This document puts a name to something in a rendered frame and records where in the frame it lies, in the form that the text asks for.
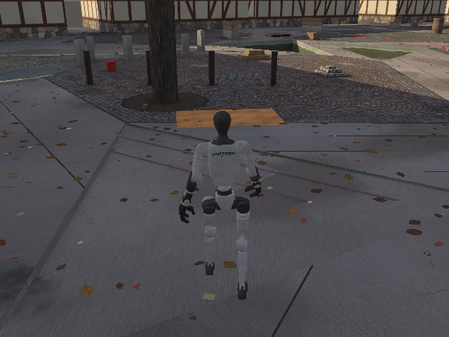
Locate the right robot hand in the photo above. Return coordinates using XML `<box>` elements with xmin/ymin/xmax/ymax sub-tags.
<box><xmin>245</xmin><ymin>185</ymin><xmax>261</xmax><ymax>197</ymax></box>

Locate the robot right foot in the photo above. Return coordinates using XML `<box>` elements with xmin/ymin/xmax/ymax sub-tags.
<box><xmin>237</xmin><ymin>281</ymin><xmax>248</xmax><ymax>300</ymax></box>

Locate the robot right shin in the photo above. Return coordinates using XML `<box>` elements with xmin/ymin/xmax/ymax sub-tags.
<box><xmin>238</xmin><ymin>239</ymin><xmax>248</xmax><ymax>290</ymax></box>

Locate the right robot forearm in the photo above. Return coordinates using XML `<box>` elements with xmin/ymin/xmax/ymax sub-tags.
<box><xmin>250</xmin><ymin>166</ymin><xmax>261</xmax><ymax>188</ymax></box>

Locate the robot left upper arm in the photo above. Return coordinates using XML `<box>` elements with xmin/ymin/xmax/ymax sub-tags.
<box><xmin>191</xmin><ymin>142</ymin><xmax>208</xmax><ymax>183</ymax></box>

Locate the left robot forearm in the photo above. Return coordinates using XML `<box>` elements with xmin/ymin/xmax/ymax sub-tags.
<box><xmin>181</xmin><ymin>171</ymin><xmax>197</xmax><ymax>206</ymax></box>

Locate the left robot hand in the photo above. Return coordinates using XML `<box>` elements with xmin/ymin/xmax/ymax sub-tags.
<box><xmin>179</xmin><ymin>204</ymin><xmax>195</xmax><ymax>223</ymax></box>

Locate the robot right upper arm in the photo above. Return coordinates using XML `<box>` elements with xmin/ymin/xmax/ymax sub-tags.
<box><xmin>237</xmin><ymin>140</ymin><xmax>257</xmax><ymax>177</ymax></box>

